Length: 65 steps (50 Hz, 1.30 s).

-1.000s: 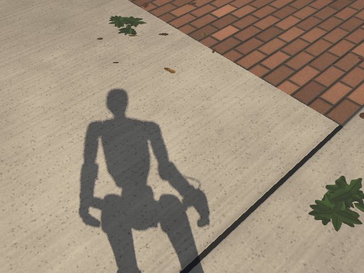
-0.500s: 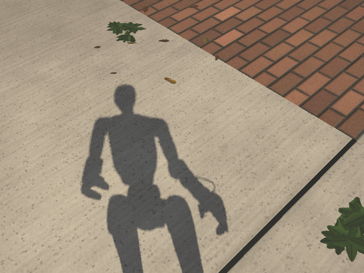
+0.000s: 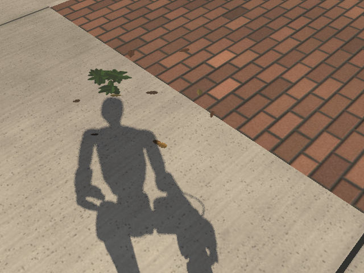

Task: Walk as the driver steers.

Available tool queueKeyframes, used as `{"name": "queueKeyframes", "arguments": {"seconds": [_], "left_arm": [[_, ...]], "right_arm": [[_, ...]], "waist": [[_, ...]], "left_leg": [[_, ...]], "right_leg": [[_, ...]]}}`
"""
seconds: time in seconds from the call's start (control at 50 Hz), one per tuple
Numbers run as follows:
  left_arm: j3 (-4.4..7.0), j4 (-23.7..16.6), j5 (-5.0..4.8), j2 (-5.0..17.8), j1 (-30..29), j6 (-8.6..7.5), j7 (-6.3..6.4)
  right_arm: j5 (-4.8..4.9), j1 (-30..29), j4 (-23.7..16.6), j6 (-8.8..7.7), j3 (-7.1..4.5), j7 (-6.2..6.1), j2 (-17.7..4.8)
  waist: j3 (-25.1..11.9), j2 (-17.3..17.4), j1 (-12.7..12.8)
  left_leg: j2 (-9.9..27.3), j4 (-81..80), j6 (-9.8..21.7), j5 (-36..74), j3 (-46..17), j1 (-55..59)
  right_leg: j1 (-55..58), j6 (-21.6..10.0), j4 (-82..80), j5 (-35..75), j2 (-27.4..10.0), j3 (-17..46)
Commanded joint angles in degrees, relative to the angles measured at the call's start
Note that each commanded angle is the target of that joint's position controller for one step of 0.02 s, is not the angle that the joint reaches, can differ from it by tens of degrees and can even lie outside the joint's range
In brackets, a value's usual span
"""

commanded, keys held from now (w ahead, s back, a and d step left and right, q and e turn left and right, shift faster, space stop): w+shift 0.40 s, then shift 0.08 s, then e+shift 0.52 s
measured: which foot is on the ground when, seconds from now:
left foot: down 0.00-0.28, up 0.30-0.66, down 0.68-1.00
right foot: up 0.00-0.24, down 0.26-0.66, up 0.68-1.00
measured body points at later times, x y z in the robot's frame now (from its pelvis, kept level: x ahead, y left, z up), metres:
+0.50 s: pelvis +0.48 -0.04 +0.01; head +0.50 -0.04 +0.46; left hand +0.42 +0.22 -0.13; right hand +0.64 -0.29 -0.10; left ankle +0.54 +0.11 -0.65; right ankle +0.43 -0.11 -0.73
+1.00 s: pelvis +0.71 -0.02 +0.00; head +0.75 -0.03 +0.45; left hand +0.94 +0.19 -0.11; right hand +0.71 -0.31 -0.12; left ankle +0.82 +0.05 -0.73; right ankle +0.73 -0.15 -0.67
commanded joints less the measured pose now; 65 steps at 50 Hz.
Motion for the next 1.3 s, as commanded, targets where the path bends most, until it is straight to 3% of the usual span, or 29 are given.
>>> {"name": "queueKeyframes", "arguments": {"seconds": [0.02, 0.1, 0.18, 0.24, 0.26, 0.28, 0.3, 0.32, 0.36, 0.38, 0.42, 0.48, 0.56, 0.64, 0.66, 0.68, 0.7, 0.72, 0.76, 0.8, 0.92, 1.1, 1.12, 1.14, 1.16, 1.18, 1.22, 1.24, 1.3], "left_arm": [[0.08, -4.8, 0.14, 3.9, -3.8, 0.32, -0.48], [-1.11, -7.0, -0.86, 1.8, -13.4, -0.8, -1.62], [-0.46, -7.2, -0.62, 4.3, -16.5, -1.05, -0.84], [1.83, -2.4, -0.63, 9.3, 1.4, -0.88, 0.96], [3.01, 1.6, -0.36, 11.4, 13.5, -0.75, 1.92], [4.52, 3.6, 0.63, 16.1, 22.9, -0.48, 3.05], [5.37, 3.5, 1.61, 18.3, 19.1, -0.52, 2.31], [5.45, 3.1, 0.56, 14.1, 14.4, -0.58, 1.29], [4.14, 5.0, 0.47, 7.7, 10.3, -1.72, 0.85], [3.31, 5.9, 0.44, 5.4, 9.7, -2.13, 1.01], [2.44, 7.8, -0.43, 3.8, 10.2, -3.01, 1.51], [2.11, 9.6, -1.76, 5.5, 11.9, -4.56, 0.97], [2.26, 11.4, -3.1, 7.4, 15.2, -4.47, 0.96], [3.79, 10.2, -2.91, 11.5, 12.7, -2.72, 2.13], [3.96, 9.1, -3.47, 11.7, 10.7, -2.14, 2.55], [3.69, 6.9, -3.92, 9.0, 11.6, -1.74, 3.04], [2.37, 6.9, -6.47, 0.5, 25.0, -0.34, 4.21], [3.55, 7.4, -4.48, 6.6, 25.9, 0.94, 5.04], [4.64, 5.8, -1.95, 8.1, 16.8, 2.56, 4.12], [4.89, 4.6, -0.37, 6.5, 13.7, 4.63, 2.41], [4.4, -1.4, -0.41, 4.1, 7.0, 8.39, 1.04], [4.78, -8.6, -1.49, 6.8, -2.4, 8.63, -0.77], [4.91, -7.5, -0.98, 7.2, 0.2, 7.86, -0.51], [5.68, -6.9, -0.28, 11.1, 3.7, 6.53, 0.48], [7.09, -8.6, -0.39, 18.8, 3.3, 5.83, 1.17], [7.14, -7.3, -0.73, 16.5, 7.5, 5.63, 1.88], [3.44, -7.2, -0.02, 7.4, -1.5, 5.42, 2.89], [2.42, -7.6, -0.24, 5.0, -5.7, 5.05, 3.45], [2.39, -7.1, -0.62, 6.2, -5.3, 4.78, 4.25]], "right_arm": [[1.07, -3.0, -3.5, -2.65, -0.19, 0.55, -4.0], [2.56, 2.0, -2.2, -3.88, -0.24, 0.45, -5.7], [1.29, 5.4, -0.3, -3.15, -0.13, -0.51, -8.5], [-1.32, 3.5, 0.6, -0.7, -0.93, -2.42, -12.5], [-1.51, 0.5, 0.0, -0.04, -1.17, -2.68, -12.9], [-1.78, -0.2, -1.7, -0.36, -0.21, -2.22, -7.9], [2.65, 7.7, -4.1, -1.74, 1.41, -0.38, -0.4], [2.21, 0.9, -4.7, -2.14, 0.87, -1.08, -5.8], [1.48, -7.9, -6.9, -2.31, 1.14, -0.81, -5.2], [0.2, -9.5, -7.5, -1.49, 1.39, -0.26, -3.9], [-0.97, -7.8, -7.6, 0.36, 2.14, 1.03, -1.6], [-1.37, -14.7, -10.8, 0.78, 2.59, 1.23, -1.5], [-0.37, -21.8, -12.4, -0.68, 4.16, 1.6, 0.3], [-1.19, -12.5, -9.6, -0.74, 1.77, -1.27, -7.3], [-1.81, -5.4, -7.6, -1.33, 0.99, -1.79, -9.2], [-2.56, 0.2, -6.8, -1.99, 0.07, -2.17, -12.9], [-3.65, -0.6, -9.2, -1.94, 0.03, -1.16, -14.0], [-0.41, -3.1, -11.5, -0.81, 0.05, -0.52, -10.7], [0.39, -12.0, -13.0, 0.17, 1.39, -1.66, -4.1], [0.56, -12.5, -12.1, 0.9, 1.62, -3.24, -3.4], [-0.51, -15.9, -12.8, 1.45, 0.42, -3.09, -5.4], [0.0, -14.1, -13.7, 4.84, -2.44, -1.29, -10.9], [-0.23, -11.3, -12.7, 5.54, -2.61, -1.12, -10.6], [-0.22, -8.0, -12.1, 6.46, -2.16, -0.49, -8.0], [-0.06, -9.5, -16.2, 7.24, -0.49, -0.92, -3.4], [-0.47, -13.9, -15.8, 8.13, -0.85, -1.69, -6.0], [1.44, -12.3, -13.4, 8.31, -0.15, -1.39, -3.0], [0.9, -10.3, -11.5, 8.18, -0.4, -1.2, -3.6], [0.41, -8.5, -10.3, 8.1, -1.59, -0.04, -6.1]], "waist": [[10.7, 1.9, 2.7], [9.7, 0.6, -0.5], [5.8, 4.2, -1.6], [-6.1, 9.6, 8.1], [-10.7, 8.7, 13.9], [-17.0, 2.0, 15.2], [-24.2, -18.1, 5.8], [-18.0, -6.8, 7.5], [-4.3, 4.2, 4.4], [-1.4, 5.1, 2.2], [2.5, 1.5, -1.3], [7.3, 1.6, -2.3], [4.7, -1.6, 1.0], [-1.7, -3.9, -3.2], [-4.4, -3.3, -6.8], [-10.5, 1.5, -7.2], [-23.6, 14.3, -1.0], [-31.2, 9.5, -1.5], [-16.2, 5.9, 0.2], [-7.8, 8.1, 1.4], [-5.0, 8.6, 4.1], [-3.2, 8.9, 0.7], [-3.2, 4.8, 0.9], [-2.0, -9.4, 1.7], [-0.4, -20.9, 1.6], [-4.0, -11.1, 6.2], [-2.1, -8.8, 0.3], [-2.5, -9.1, -1.3], [-3.1, -4.8, -0.7]], "left_leg": [[14.0, -25.0, 6.6, -3.3, -15.3, -11.2], [12.6, -28.2, 3.5, 20.6, -8.0, -7.0], [15.0, -20.9, 1.2, 55.2, -5.1, 14.1], [18.3, 5.7, 0.4, 75.5, -4.9, 19.9], [16.8, 21.6, 0.3, 66.9, -3.7, 13.2], [12.0, 43.4, 1.3, 37.3, -4.1, -1.0], [1.1, 63.6, -1.4, -9.7, -9.9, -25.9], [5.5, 63.7, 0.7, -5.0, -13.1, -33.3], [10.0, 55.9, 0.8, 1.4, -12.1, -32.2], [11.5, 52.8, 0.6, 1.7, -12.7, -29.4], [13.0, 48.9, -1.4, 0.9, -11.7, -27.0], [12.3, 36.0, -4.1, 5.0, -5.8, -27.5], [6.0, 10.1, -4.8, 27.5, -0.3, -10.5], [3.4, 3.0, -3.0, 26.4, -4.7, 0.5], [7.0, -0.3, -2.5, 32.2, -7.2, 6.9], [17.5, 4.2, -1.8, 58.8, -13.3, 16.6], [39.6, 12.1, 6.7, 91.0, -28.5, 31.0], [37.9, 9.6, 8.4, 83.4, -30.9, 29.5], [30.1, 1.3, 6.1, 54.1, -20.5, 13.7], [26.7, -3.8, 5.0, 47.0, -13.4, 1.9], [27.2, -9.1, 5.8, 26.9, -3.1, -8.4], [30.5, -1.3, -1.5, 0.0, 5.1, -7.0], [28.2, 4.3, -4.0, -0.8, 5.9, -9.8], [21.8, 18.9, -7.9, -6.7, 10.3, -15.6], [11.7, 29.5, -11.6, -22.5, 7.7, -28.9], [12.9, 36.6, -11.0, -20.6, -0.6, -26.0], [12.9, 33.8, -9.3, -10.6, -4.5, -19.9], [11.7, 32.2, -8.6, -7.1, -4.3, -16.7], [8.7, 31.0, -7.7, -7.3, -4.3, -15.3]], "right_leg": [[-5.7, 1.6, -10.4, 8.5, -3.9, -2.4], [5.6, 0.3, -32.1, 26.2, -1.1, -8.1], [6.9, -1.9, -41.2, 22.1, 4.8, -11.9], [23.9, -4.3, -41.7, 6.5, 9.7, -10.0], [36.6, -5.6, -43.8, 4.7, 7.5, -8.1], [50.7, -6.8, -39.2, -10.4, -4.8, 4.7], [65.3, -15.5, -51.4, -23.6, -18.5, 41.9], [61.2, -13.8, -56.6, -23.1, -15.2, 41.0], [43.0, -10.9, -59.0, -8.7, -11.6, 24.2], [36.0, -8.3, -60.2, -6.2, -8.3, 18.7], [28.0, -7.7, -63.4, 2.2, -6.7, 13.5], [23.5, -6.4, -63.9, 41.5, -3.1, 1.1], [20.5, -3.8, -62.0, 44.5, 2.4, -2.2], [29.5, 0.2, -45.2, 46.2, 1.7, 3.3], [28.0, 1.6, -33.6, 40.0, 3.5, 3.5], [22.4, 2.7, -18.0, 17.6, 7.4, 1.8], [10.8, 3.9, 7.1, -29.8, 13.5, -1.2], [9.5, 3.3, 11.1, -25.3, 10.7, 2.3], [5.1, 5.0, 5.6, -16.2, 6.1, -0.1], [6.9, 6.7, 2.9, -14.1, 4.1, -0.9], [8.0, 5.9, -7.3, -5.7, 0.9, -3.6], [20.3, 2.6, -34.5, -8.5, 3.1, -10.8], [25.5, 1.8, -41.1, -6.4, 4.1, -8.2], [29.1, -0.3, -54.3, 1.1, -4.3, 6.2], [29.2, -8.6, -57.2, 20.7, -18.7, 24.6], [27.5, -12.4, -55.8, 25.3, -19.3, 18.7], [23.1, -8.3, -56.6, 20.6, -11.6, 5.7], [22.9, -6.3, -56.5, 21.0, -8.9, 1.1], [27.3, -5.7, -53.7, 26.0, -9.5, -3.6]]}}
Keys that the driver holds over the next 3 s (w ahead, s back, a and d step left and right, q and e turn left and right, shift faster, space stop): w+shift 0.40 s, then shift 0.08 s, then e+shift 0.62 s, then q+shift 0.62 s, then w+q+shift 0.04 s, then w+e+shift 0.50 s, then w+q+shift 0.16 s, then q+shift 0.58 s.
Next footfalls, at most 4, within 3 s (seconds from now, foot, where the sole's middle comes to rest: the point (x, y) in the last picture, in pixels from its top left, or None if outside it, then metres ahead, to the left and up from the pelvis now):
0.26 right None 0.47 -0.11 -0.77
0.68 left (178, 196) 0.86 0.05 -0.77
1.14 right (231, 220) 0.74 -0.16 -0.77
1.54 left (181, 215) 0.77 0.03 -0.77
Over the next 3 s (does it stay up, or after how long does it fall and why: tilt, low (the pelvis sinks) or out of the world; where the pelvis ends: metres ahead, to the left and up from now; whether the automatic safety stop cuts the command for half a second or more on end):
stays up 1.30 -0.29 0.00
